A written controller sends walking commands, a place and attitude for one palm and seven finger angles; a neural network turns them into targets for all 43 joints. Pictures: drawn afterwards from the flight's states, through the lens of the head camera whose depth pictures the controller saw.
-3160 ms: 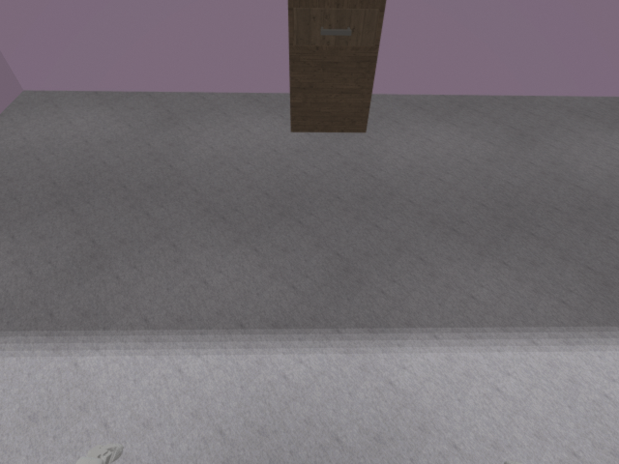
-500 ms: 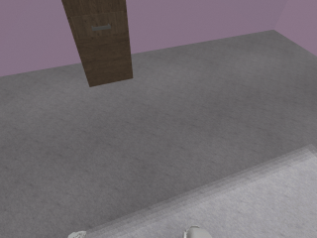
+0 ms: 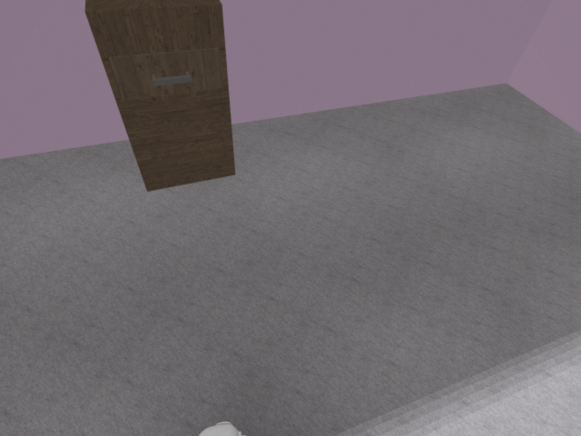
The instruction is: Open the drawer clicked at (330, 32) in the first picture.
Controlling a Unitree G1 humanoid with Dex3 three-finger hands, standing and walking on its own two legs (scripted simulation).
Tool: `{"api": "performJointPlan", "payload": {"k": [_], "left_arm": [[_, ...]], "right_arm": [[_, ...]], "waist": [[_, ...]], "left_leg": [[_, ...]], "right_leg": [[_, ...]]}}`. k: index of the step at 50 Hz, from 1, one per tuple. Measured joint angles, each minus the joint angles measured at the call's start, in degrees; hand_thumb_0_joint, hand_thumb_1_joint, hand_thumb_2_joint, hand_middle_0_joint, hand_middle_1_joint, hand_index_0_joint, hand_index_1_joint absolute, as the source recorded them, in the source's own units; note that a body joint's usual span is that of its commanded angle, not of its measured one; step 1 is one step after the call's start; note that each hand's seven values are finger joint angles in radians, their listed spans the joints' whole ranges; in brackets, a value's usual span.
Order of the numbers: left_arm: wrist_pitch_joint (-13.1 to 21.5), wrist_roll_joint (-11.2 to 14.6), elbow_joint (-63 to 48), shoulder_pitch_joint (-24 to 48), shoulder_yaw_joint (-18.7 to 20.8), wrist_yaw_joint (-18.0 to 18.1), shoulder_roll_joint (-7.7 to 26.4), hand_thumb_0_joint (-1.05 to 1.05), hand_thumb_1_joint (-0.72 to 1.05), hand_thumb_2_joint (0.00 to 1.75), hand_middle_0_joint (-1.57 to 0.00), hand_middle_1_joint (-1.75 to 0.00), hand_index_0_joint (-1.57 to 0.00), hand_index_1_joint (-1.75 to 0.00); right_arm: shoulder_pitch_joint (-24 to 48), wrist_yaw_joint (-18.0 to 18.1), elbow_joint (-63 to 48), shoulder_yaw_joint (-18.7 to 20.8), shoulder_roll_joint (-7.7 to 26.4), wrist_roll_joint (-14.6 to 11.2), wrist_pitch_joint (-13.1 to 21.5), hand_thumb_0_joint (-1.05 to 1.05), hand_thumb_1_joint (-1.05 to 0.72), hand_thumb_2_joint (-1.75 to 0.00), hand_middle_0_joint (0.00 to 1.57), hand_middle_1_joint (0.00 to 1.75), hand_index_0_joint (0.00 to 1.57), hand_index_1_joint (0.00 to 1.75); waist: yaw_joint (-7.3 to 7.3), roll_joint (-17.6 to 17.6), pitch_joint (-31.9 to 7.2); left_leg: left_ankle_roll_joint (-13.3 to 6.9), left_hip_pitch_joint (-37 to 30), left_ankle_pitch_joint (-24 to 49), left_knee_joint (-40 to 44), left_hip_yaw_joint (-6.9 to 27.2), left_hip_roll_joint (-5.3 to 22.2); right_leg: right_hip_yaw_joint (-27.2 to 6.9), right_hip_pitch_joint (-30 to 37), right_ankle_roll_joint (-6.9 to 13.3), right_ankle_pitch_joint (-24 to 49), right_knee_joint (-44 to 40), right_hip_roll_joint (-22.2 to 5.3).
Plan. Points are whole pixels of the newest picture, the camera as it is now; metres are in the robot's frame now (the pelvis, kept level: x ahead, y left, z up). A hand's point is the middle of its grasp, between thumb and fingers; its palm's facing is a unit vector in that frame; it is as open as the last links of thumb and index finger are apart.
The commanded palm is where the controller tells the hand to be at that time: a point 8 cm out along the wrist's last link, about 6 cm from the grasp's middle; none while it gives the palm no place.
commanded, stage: walk to a spot facing it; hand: left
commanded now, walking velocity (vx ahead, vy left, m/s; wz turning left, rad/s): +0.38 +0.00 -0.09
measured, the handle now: (171, 77) +1.30 +0.53 -0.20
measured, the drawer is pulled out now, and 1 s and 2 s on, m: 0.00 0.00 0.00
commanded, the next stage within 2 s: turn to face it in 1.26 s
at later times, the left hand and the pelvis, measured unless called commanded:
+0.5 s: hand (207, 325) +0.33 +0.18 -0.16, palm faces -0.11 -0.97 -0.20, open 7.3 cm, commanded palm none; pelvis +0.22 +0.00 +0.00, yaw -6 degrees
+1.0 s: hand (217, 299) +0.40 +0.17 -0.19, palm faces +0.06 -0.99 -0.14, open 7.3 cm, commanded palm none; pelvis +0.44 +0.00 -0.01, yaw -3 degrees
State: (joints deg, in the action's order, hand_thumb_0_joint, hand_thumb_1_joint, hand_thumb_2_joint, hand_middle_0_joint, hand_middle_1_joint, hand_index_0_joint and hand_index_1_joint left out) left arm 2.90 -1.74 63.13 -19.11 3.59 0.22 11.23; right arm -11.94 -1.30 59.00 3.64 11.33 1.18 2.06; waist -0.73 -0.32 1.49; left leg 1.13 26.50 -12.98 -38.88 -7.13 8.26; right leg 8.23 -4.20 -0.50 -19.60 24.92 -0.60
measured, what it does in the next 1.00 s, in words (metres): walks ahead: left foot, then right foot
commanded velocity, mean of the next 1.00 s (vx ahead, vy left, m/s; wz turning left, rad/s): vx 0.38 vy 0.00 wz -0.06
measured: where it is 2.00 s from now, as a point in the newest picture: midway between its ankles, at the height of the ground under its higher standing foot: (306, 313)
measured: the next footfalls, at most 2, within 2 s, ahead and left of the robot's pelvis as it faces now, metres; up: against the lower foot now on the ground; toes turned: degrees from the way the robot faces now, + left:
left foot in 0.04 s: +0.15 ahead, +0.12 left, +0.00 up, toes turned +11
right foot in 0.54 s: +0.38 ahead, -0.14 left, +0.00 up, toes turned -15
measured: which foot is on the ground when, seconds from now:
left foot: up 0.00-0.02, down 0.04-0.56, up 0.58-0.96, down 0.98-1.00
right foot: down 0.00-0.04, up 0.06-0.52, down 0.54-1.00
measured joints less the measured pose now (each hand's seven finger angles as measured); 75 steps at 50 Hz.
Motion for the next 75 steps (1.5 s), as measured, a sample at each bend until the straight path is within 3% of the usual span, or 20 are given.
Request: {"api": "performJointPlan", "payload": {"k": [2, 5, 7, 10, 18, 25, 28, 30, 32, 34, 40, 48, 50, 54, 58, 63, 69, 73, 74, 75], "left_arm": [[-0.5, 0.1, 0.7, -2.0, 0.1, -0.2, 0.0, -0.01, 0.93, 0.90, -0.20, -0.29, -0.20, -0.29], [-2.2, 0.4, 1.9, -2.3, 0.2, -0.5, 0.0, 0.00, 0.92, 0.90, -0.20, -0.29, -0.20, -0.29], [-2.6, 0.2, 2.0, -1.3, 0.3, -0.9, -0.1, 0.00, 0.92, 0.90, -0.20, -0.29, -0.20, -0.29], [-2.6, -0.1, 0.7, 0.7, 0.4, -1.2, -0.2, 0.00, 0.92, 0.90, -0.20, -0.29, -0.19, -0.29], [-3.4, -0.3, -2.5, 6.2, 0.8, -1.1, -1.0, 0.00, 0.93, 0.90, -0.20, -0.29, -0.19, -0.29], [-2.8, -0.1, -4.0, 11.2, 0.6, -1.4, -1.1, 0.00, 0.92, 0.90, -0.20, -0.29, -0.19, -0.29], [-0.3, -0.4, -5.2, 12.2, 0.5, -1.4, -0.9, 0.00, 0.92, 0.90, -0.20, -0.29, -0.19, -0.29], [1.1, 0.1, -5.6, 12.5, 0.3, -0.9, -1.6, 0.00, 0.92, 0.90, -0.20, -0.29, -0.20, -0.29], [1.2, 0.4, -5.2, 11.5, -0.1, -0.5, -2.3, 0.00, 0.91, 0.90, -0.20, -0.29, -0.20, -0.29], [1.2, 0.7, -4.4, 9.7, 0.2, 0.3, -2.9, -0.01, 0.92, 0.90, -0.20, -0.29, -0.20, -0.29], [1.0, 0.1, -1.6, 4.7, 0.1, 0.7, -1.6, -0.02, 0.95, 0.90, -0.20, -0.29, -0.20, -0.30], [0.4, 0.1, 1.0, -1.1, -0.5, -0.1, -1.5, -0.01, 0.92, 0.90, -0.20, -0.29, -0.20, -0.29], [-0.3, 0.4, 1.5, -2.7, -0.4, -0.2, -1.6, 0.00, 0.92, 0.90, -0.20, -0.29, -0.20, -0.29], [-2.1, 0.4, 2.3, -1.8, -0.1, -0.6, -1.3, 0.00, 0.91, 0.90, -0.20, -0.29, -0.20, -0.29], [-2.5, 0.0, 0.9, 0.4, 0.6, -0.8, -1.1, 0.00, 0.91, 0.90, -0.20, -0.29, -0.20, -0.29], [-3.6, -0.2, -1.8, 3.3, 1.2, -0.8, -1.2, 0.00, 0.91, 0.90, -0.20, -0.29, -0.19, -0.29], [-4.6, 0.0, -4.2, 7.4, 1.3, -1.4, -1.5, 0.00, 0.91, 0.90, -0.20, -0.29, -0.19, -0.29], [-3.1, -0.2, -5.1, 10.3, 0.6, -1.0, -1.1, 0.00, 0.91, 0.90, -0.20, -0.29, -0.19, -0.29], [-2.0, -0.3, -5.4, 10.7, 0.3, -0.8, -0.6, 0.00, 0.91, 0.90, -0.20, -0.29, -0.19, -0.29], [-0.9, -0.3, -5.3, 11.5, 0.2, -0.5, -0.7, 0.00, 0.91, 0.90, -0.20, -0.29, -0.19, -0.29]], "right_arm": [[0.8, 0.0, -0.9, -0.1, 0.7, 0.1, 1.0, 0.02, -0.94, -0.90, 0.20, 0.30, 0.20, 0.30], [1.7, 0.7, -1.9, -0.4, 0.3, 0.6, 2.5, 0.01, -0.93, -0.90, 0.20, 0.30, 0.20, 0.30], [0.9, 1.3, -1.8, -0.8, -0.5, 0.4, 2.6, 0.01, -0.92, -0.90, 0.20, 0.30, 0.20, 0.30], [-1.5, 1.9, -0.2, -1.5, -2.2, 0.2, 2.8, 0.00, -0.92, -0.90, 0.20, 0.30, 0.20, 0.30], [-9.1, 2.0, 4.7, -1.6, -5.1, -0.2, 2.4, 0.01, -0.92, -0.90, 0.20, 0.30, 0.20, 0.30], [-14.2, 1.7, 7.8, -1.4, -5.7, 0.3, 1.5, 0.01, -0.91, -0.90, 0.20, 0.30, 0.20, 0.30], [-16.2, 1.4, 9.3, -1.5, -5.8, -0.2, 0.8, 0.01, -0.91, -0.90, 0.20, 0.30, 0.20, 0.30], [-14.6, 1.2, 9.7, -1.4, -5.1, -0.6, -0.4, 0.01, -0.91, -0.90, 0.20, 0.30, 0.20, 0.30], [-12.2, 1.2, 8.9, -1.0, -4.2, -0.5, -1.0, 0.01, -0.91, -0.90, 0.20, 0.30, 0.20, 0.30], [-9.6, 1.3, 7.4, -0.5, -3.1, -0.2, -1.1, 0.01, -0.91, -0.90, 0.20, 0.30, 0.20, 0.30], [-2.5, 0.8, 1.6, 0.2, -1.4, 0.1, -1.0, 0.01, -0.91, -0.90, 0.19, 0.30, 0.20, 0.30], [3.6, -0.6, -2.0, -0.3, -0.6, 0.0, 0.0, 0.00, -0.91, -0.90, 0.19, 0.30, 0.20, 0.30], [4.3, -0.4, -2.7, -0.5, -0.5, 0.4, 1.1, 0.00, -0.91, -0.90, 0.19, 0.30, 0.20, 0.30], [3.6, 0.8, -3.0, -1.2, -1.8, 0.5, 2.3, 0.00, -0.91, -0.90, 0.20, 0.30, 0.20, 0.30], [0.0, 2.5, -1.5, -0.3, -2.6, -0.2, 2.7, -0.01, -0.94, -0.90, 0.20, 0.30, 0.20, 0.30], [-4.9, 2.5, 1.6, -0.6, -2.0, -0.2, 2.1, -0.01, -0.95, -0.90, 0.20, 0.30, 0.20, 0.30], [-8.5, 2.1, 3.7, -0.6, -2.6, 0.1, 0.9, 0.00, -0.92, -0.90, 0.20, 0.30, 0.20, 0.30], [-10.5, 2.1, 4.9, -0.9, -3.2, 0.2, 0.5, 0.00, -0.91, -0.90, 0.20, 0.30, 0.20, 0.30], [-11.6, 2.0, 5.4, -1.1, -3.7, 0.0, 0.4, 0.00, -0.91, -0.90, 0.20, 0.30, 0.20, 0.30], [-11.9, 1.9, 6.0, -1.3, -3.9, -0.3, 0.0, 0.00, -0.91, -0.90, 0.20, 0.30, 0.20, 0.30]], "waist": [[-0.41, 0.8, 0.0], [-0.31, 2.4, 0.8], [-0.04, 2.7, 0.8], [-0.33, 2.9, 0.5], [0.73, 1.9, 0.4], [3.69, 0.2, 2.2], [3.39, -0.1, 2.3], [2.82, -1.0, 3.2], [2.59, -1.4, 3.1], [2.58, -1.6, 2.1], [2.00, -1.2, -0.8], [-1.46, 0.2, -0.4], [-1.68, 0.8, 0.0], [-1.33, 1.8, 1.5], [-0.91, 2.0, 1.2], [-0.69, 2.0, 0.6], [1.04, 1.0, 2.3], [3.32, 0.0, 3.6], [3.67, 0.5, 3.2], [3.59, 0.2, 3.2]], "left_leg": [[-1.2, -3.4, 1.9, 4.1, -1.3, -1.2], [-3.7, -4.9, -1.5, 0.7, -3.4, -2.2], [-4.0, -7.8, -2.5, 3.3, -4.3, -3.0], [-3.9, -12.8, -1.4, 9.7, -5.3, -4.2], [-2.9, -23.8, -1.6, 20.7, -7.2, -6.1], [0.4, -29.7, -8.3, 19.0, -8.5, -4.6], [0.8, -26.3, -14.2, 4.9, -7.3, -1.7], [-0.5, -17.9, -15.0, -15.0, -1.3, -1.2], [-1.1, -9.9, -11.1, -27.9, 2.1, -1.4], [-1.0, -3.8, -7.0, -31.1, 3.0, -0.6], [0.6, 4.4, -1.2, -17.4, 1.7, 1.3], [-0.1, -2.1, 0.8, 3.1, -1.0, -0.6], [-1.7, -4.6, 3.1, 5.2, -2.1, -1.6], [-4.3, -7.9, -1.0, 4.0, -4.4, -2.8], [-3.9, -14.2, 0.1, 11.6, -6.3, -4.2], [-3.3, -20.4, 0.1, 18.0, -8.7, -5.0], [-1.0, -25.3, -3.6, 18.6, -12.0, -3.9], [1.5, -26.0, -9.0, 12.9, -12.7, -1.5], [1.9, -24.8, -11.0, 9.0, -12.0, -1.1], [1.5, -22.2, -13.4, 2.8, -9.8, -0.4]], "right_leg": [[-0.6, 0.2, -0.7, -3.9, 4.4, -1.2], [-4.2, -8.0, 1.0, -7.7, 27.2, -2.1], [-4.8, -14.3, 1.6, -4.4, 38.8, -2.3], [-4.6, -21.3, 1.0, 1.3, 42.9, -3.8], [-3.7, -28.5, -1.1, 9.6, 28.9, -7.1], [-1.0, -24.2, 0.9, 9.2, 12.5, -5.1], [0.5, -19.9, 3.3, 11.2, 8.6, -3.5], [1.2, -19.6, 4.1, 8.2, 12.4, -2.7], [1.7, -17.0, 4.1, 6.1, 11.3, -1.9], [2.2, -13.9, 3.6, 6.4, 7.8, -1.1], [2.9, -6.2, 3.1, 6.6, -0.7, -0.2], [3.5, 1.3, -0.4, 0.3, -0.4, -1.4], [2.6, -0.3, -0.8, -3.7, 6.8, -3.0], [-3.4, -13.0, 0.9, -5.6, 35.8, -3.6], [-4.8, -22.6, 0.4, 2.1, 42.2, -4.9], [-5.2, -28.9, -0.8, 8.5, 37.4, -6.2], [-2.6, -27.7, -1.0, 9.7, 22.5, -6.5], [-0.9, -21.6, 0.3, 11.1, 11.0, -4.7], [-0.6, -19.2, 0.9, 14.4, 8.2, -4.8], [0.0, -19.1, 1.8, 11.6, 9.3, -4.6]]}}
